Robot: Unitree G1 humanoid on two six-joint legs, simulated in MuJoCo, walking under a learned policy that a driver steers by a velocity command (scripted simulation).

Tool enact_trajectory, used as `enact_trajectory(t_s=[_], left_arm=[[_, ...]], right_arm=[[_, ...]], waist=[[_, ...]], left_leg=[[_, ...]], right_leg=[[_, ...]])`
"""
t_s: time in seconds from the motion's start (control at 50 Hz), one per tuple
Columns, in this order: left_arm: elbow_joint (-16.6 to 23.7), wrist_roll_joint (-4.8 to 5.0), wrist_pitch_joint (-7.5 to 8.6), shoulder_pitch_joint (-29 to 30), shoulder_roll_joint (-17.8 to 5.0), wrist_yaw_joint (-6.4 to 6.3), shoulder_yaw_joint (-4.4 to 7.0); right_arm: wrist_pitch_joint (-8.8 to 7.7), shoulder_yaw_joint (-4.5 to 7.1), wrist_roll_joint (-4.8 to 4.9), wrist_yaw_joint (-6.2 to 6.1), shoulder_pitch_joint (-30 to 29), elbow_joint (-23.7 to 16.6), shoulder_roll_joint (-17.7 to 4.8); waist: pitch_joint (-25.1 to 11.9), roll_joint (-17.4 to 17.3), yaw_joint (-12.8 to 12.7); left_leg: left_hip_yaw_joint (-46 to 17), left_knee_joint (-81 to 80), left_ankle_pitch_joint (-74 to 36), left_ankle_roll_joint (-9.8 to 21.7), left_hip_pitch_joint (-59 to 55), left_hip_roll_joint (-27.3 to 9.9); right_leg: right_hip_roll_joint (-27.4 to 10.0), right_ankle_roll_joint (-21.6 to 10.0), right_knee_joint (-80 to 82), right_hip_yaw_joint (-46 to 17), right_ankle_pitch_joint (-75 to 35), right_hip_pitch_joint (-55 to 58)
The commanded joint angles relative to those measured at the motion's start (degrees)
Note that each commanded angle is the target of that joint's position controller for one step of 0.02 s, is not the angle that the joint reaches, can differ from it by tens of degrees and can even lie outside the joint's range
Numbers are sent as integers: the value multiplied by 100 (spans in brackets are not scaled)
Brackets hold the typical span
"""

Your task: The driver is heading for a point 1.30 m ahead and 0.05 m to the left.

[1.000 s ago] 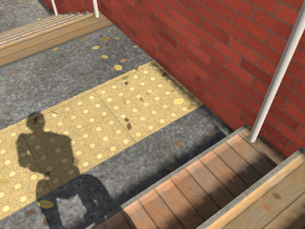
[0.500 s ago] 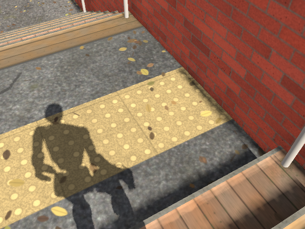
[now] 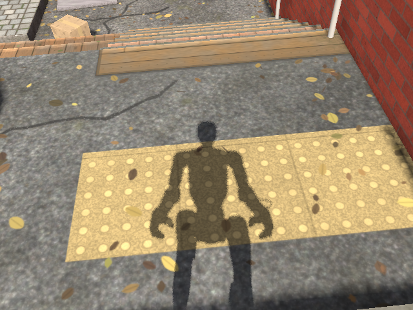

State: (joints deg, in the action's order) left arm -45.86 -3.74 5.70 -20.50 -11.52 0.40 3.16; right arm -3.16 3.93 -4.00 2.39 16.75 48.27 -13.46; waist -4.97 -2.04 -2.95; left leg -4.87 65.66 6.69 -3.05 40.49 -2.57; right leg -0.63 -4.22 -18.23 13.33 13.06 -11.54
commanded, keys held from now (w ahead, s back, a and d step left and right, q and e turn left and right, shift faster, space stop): w+q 0.14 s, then w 0.86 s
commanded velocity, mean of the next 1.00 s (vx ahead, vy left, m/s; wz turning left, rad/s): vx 0.43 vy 0.00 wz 0.22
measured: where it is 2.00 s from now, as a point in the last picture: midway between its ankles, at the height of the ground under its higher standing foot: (165, 230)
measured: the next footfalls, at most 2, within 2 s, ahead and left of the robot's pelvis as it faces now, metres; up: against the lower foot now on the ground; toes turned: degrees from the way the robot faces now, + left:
left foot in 0.30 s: +0.09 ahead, +0.22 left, +0.00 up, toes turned +13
right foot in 0.64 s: +0.38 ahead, +0.07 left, -0.15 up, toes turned +8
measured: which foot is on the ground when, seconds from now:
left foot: up 0.00-0.28, down 0.30-0.64, up 0.66-1.00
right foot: down 0.00-0.30, up 0.32-0.62, down 0.64-1.00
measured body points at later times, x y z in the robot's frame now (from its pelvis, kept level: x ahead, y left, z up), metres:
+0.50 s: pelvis +0.18 +0.11 -0.06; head +0.18 +0.10 +0.39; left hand +0.31 +0.38 -0.15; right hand +0.17 -0.12 -0.21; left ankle +0.05 +0.21 -0.75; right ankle +0.26 +0.01 -0.72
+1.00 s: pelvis +0.45 +0.19 -0.22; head +0.46 +0.19 +0.23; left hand +0.31 +0.34 -0.37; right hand +0.68 +0.03 -0.34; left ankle +0.63 +0.39 -0.90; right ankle +0.34 +0.07 -0.90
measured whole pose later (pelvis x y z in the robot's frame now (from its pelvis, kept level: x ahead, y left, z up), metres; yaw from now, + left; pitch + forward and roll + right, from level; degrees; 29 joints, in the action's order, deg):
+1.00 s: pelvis +0.45 +0.19 -0.22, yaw +11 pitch +2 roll -3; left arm -60.7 -5.2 7.3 -31.7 -6.4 2.2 -3.0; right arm -3.3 -2.6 -6.0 4.1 3.7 49.4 -12.5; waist -2.3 -3.1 -7.3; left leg -2.9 39.1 -23.2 1.5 43.3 -7.7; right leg 3.4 -3.9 -52.2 4.4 40.5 -14.1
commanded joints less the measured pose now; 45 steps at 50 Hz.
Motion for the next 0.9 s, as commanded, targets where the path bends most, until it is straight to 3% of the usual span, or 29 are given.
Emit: enact_trajectory(t_s=[0.02, 0.06, 0.1, 0.16, 0.26, 0.3, 0.32, 0.34, 0.36, 0.38, 0.4, 0.44, 0.46, 0.48, 0.5, 0.52, 0.58, 0.62, 0.64, 0.66, 0.68, 0.72, 0.74, 0.76, 0.78, 0.8, 0.84, 0.86, 0.9], left_arm=[[-271, -37, 84, -1013, -496, 44, 105], [-383, -54, 129, -944, -316, -20, 21], [-521, -271, 168, -830, -69, -85, -85], [-790, -253, 205, -879, -46, -155, -191], [-1053, -150, 225, -515, -967, -83, 86], [-843, -89, 130, 31, -1271, 10, 236], [-447, -323, 126, 205, -635, 154, 152], [46, -178, 269, 571, 240, 408, -125], [644, 99, 368, 2024, 208, 525, -138], [671, 113, 364, 2240, -117, 372, -5], [354, 43, 315, 1602, -355, 244, 104], [11, -359, 143, 659, 135, 208, -117], [-146, -411, 76, 348, 249, 231, -155], [-212, -495, 98, 329, 219, 322, -237], [-406, -272, 159, 128, 190, 335, -207], [-360, -68, 144, 217, 123, 332, -211], [-61, -202, 18, 666, -388, 254, -169], [-308, -241, -70, -315, -892, 218, 0], [-637, -210, -108, -1437, -1324, 176, 219], [-936, -339, -119, -2220, -1666, 239, 290], [-881, -317, -116, -2238, -1614, 370, 226], [-794, -60, 13, -1018, -1372, 460, 193], [-539, -135, 126, -13, -167, 395, -231], [-491, -293, 132, 596, 210, 391, -431], [-468, -211, 178, 829, 380, 299, -484], [-649, -21, 193, 531, 73, 236, -424], [-1088, 10, 247, -371, -321, 177, -348], [-1122, -143, 268, -453, -471, 161, -336], [-1344, -74, 316, -1183, -118, -40, -460]], right_arm=[[-97, -15, -23, -67, -494, -369, -134], [-89, -71, -4, -42, -578, -369, 10], [-96, -121, -136, 120, -235, -216, 78], [-142, -106, -91, 283, -400, -314, 53], [-181, 23, -135, 93, -679, -733, -105], [-343, 287, -57, -110, 1090, -61, -452], [-510, 454, -185, -318, 2435, 450, -1059], [-642, 341, -92, -308, 3355, 594, -1287], [-730, 312, -58, -160, 3327, 673, -989], [-797, 123, 145, -35, 2520, 665, -505], [-697, 8, 257, 84, 1833, 616, -222], [-429, -251, 90, 98, 820, 358, 374], [-369, -274, 55, 43, 448, 179, 417], [-432, -459, -103, -133, 174, 0, 809], [-499, -440, -166, -203, -121, -136, 475], [-555, -401, -191, -185, -54, -60, 75], [-564, -375, -56, 50, 785, 287, -408], [-453, -253, 42, 271, 707, 393, -925], [-413, -183, -121, 422, 492, 430, -1087], [-409, -337, -59, 511, 2220, 937, 52], [-394, -424, 66, 529, 2422, 649, 242], [-406, -295, 154, 265, 485, -243, -516], [-394, -341, -9, 31, 363, -128, -427], [-290, -404, -111, -31, 439, 95, -233], [-184, -478, -195, -43, 414, 261, -61], [-87, -494, -227, -30, 412, 326, 71], [-86, -551, -160, 44, 70, 215, 108], [-137, -607, -253, 130, -20, 175, 170], [-179, -591, -342, 220, -1164, -42, -91]], waist=[[432, 730, -366], [467, 734, -329], [483, 637, -134], [697, 533, -121], [921, 754, 170], [369, 43, 1044], [-235, -1447, 1393], [-905, -1479, 1456], [674, -782, 1933], [1135, -489, 1420], [1019, -231, 866], [1115, 228, 199], [971, -17, 33], [797, 147, 125], [463, 128, -32], [523, -30, -100], [1245, 192, 13], [1273, 586, -493], [962, 853, -966], [-708, 2076, -465], [-1428, 1313, -292], [392, 588, -411], [537, -615, 3], [1017, -197, 522], [1159, 13, 582], [1021, 298, 512], [548, 315, 286], [402, 178, 326], [568, 116, -304]], left_leg=[[-102, -919, 11, 245, 1706, -254], [81, -1070, -21, 366, 1503, -372], [135, -290, -459, 593, 945, -463], [462, -295, -288, 773, 218, -527], [1066, -1460, 1392, 930, -1799, -7], [1790, -2991, 660, 916, -3899, 749], [107, -3402, -364, 1672, -5772, 41], [-1967, -3849, -1195, 2474, -6929, -1071], [-3191, -4475, 568, 2416, -6030, -1801], [-3043, -4099, 684, 2262, -5058, -1884], [-2513, -3615, 499, 2254, -4186, -1752], [-1425, -3174, 812, 2016, -2125, -1341], [-988, -3229, 1150, 1956, -1173, -975], [-277, -2950, 1333, 1661, -680, -530], [640, -2669, 1814, 1224, 638, 98], [784, -2735, 2432, 1171, 1562, 160], [3, -2098, 3585, 1362, 1224, -105], [-430, -599, 2545, 1456, -241, -291], [-593, 1065, 1415, 1216, -806, -190], [-251, 4271, 3615, 757, 331, 911], [-425, 5371, 3779, 550, 1645, 1039], [-437, 5289, 2533, 432, 4208, 377], [-1021, 2962, 445, 524, 3291, -175], [-957, 1956, -162, 614, 2294, -630], [-754, 615, -659, 596, 1231, -830], [-379, 385, -519, 527, 843, -714], [1, -116, -561, 434, 678, -595], [173, -57, -924, 467, 282, -495], [-273, -1691, -2726, 334, 2045, -711]], right_leg=[[-2106, -1280, 886, -1763, 405, 1830], [-2155, -1222, 988, -1518, 320, 1651], [-2051, -1040, 689, -1015, 52, 942], [-1894, -830, 425, -416, -15, 252], [-2002, -501, -299, -161, 86, -450], [-1351, -519, -2607, 91, -46, -931], [-294, -76, -5208, 345, 1760, -2639], [352, -117, -6426, -857, 2721, -4221], [368, -327, -6166, -1684, 2496, -5852], [-99, -332, -6199, -1923, 2079, -5794], [-348, -262, -6411, -1882, 1647, -5340], [-655, -422, -5249, -2023, 20, -4183], [-499, -432, -4906, -1711, -542, -3321], [-605, -368, -3652, -1796, -2668, -2657], [-398, -157, -2734, -1417, -4457, -610], [-101, 201, -2935, -981, -4578, 569], [-109, 615, -2434, -815, -2844, 1046], [-136, 353, -933, -732, -2290, 1503], [-281, -73, -528, -1050, -2031, 1940], [-1138, -1492, -2510, -2091, -5435, 4048], [-1889, -2281, -2400, -3895, -6087, 4634], [-2489, -2255, -1055, -5234, -657, 2923], [-2194, -1754, -621, -4613, -347, 1415], [-2085, -1868, -343, -4361, -160, -476], [-1743, -1913, -1, -3836, 146, -1826], [-1479, -1951, -34, -3522, 644, -2168], [-1209, -1808, -564, -3062, -407, -1678], [-1072, -1650, -1069, -2749, -1160, -1742], [-1036, -1470, -1783, -2839, -258, 169]])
